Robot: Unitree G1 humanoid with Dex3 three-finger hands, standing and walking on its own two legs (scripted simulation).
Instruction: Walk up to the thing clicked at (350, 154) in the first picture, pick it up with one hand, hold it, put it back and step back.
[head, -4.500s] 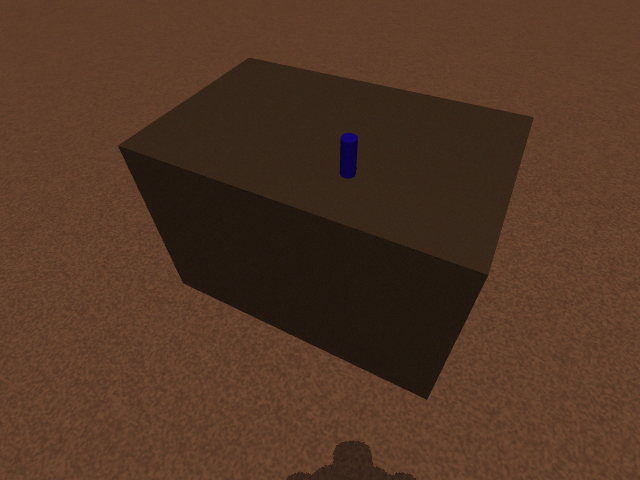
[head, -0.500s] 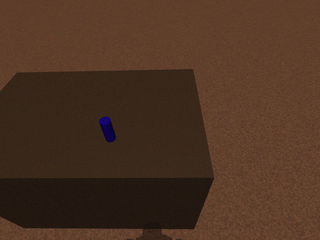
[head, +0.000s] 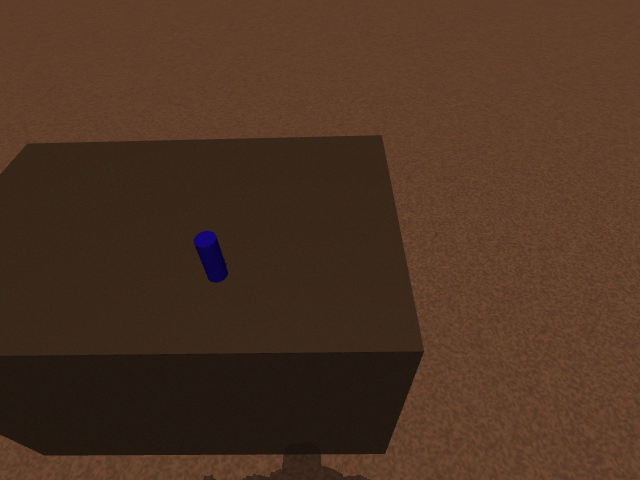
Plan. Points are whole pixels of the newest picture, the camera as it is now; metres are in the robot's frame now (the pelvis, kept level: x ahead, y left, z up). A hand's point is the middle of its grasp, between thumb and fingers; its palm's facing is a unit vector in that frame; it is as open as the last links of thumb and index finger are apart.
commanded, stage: stand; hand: left
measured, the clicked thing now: (211, 257) +0.52 +0.23 -0.08
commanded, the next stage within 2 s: rise first in 1.98 s
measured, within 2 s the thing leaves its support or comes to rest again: neither
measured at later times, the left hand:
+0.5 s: hand out of the picture +0.06 +0.25 -0.15, palm faces -0.01 -0.94 -0.35, open 7.4 cm
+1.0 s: hand out of the picture +0.07 +0.25 -0.15, palm faces -0.02 -0.94 -0.35, open 7.4 cm
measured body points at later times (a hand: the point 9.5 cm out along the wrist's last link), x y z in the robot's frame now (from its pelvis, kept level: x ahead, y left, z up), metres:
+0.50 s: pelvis -0.01 -0.01 +0.00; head +0.00 -0.01 +0.45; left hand +0.06 +0.30 -0.13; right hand +0.06 -0.31 -0.14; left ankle -0.02 +0.14 -0.75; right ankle +0.01 -0.12 -0.75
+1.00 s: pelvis +0.00 -0.01 +0.00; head +0.01 -0.01 +0.45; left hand +0.07 +0.30 -0.13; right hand +0.06 -0.31 -0.14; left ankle -0.02 +0.14 -0.75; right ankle +0.01 -0.12 -0.75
